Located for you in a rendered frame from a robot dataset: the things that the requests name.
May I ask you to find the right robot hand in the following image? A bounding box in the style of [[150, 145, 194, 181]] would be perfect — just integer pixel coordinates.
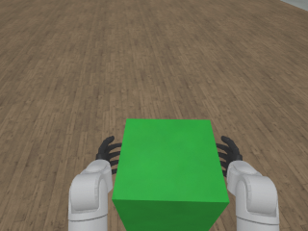
[[216, 136, 243, 177]]

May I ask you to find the left robot hand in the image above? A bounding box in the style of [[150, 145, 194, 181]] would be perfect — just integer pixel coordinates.
[[95, 136, 122, 174]]

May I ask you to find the right robot forearm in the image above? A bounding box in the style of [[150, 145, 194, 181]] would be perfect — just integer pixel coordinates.
[[226, 160, 280, 231]]

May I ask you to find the left robot forearm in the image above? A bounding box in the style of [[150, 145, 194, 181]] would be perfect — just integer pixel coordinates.
[[68, 159, 114, 231]]

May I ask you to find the carton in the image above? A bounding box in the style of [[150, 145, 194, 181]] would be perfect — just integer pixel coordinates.
[[112, 118, 230, 231]]

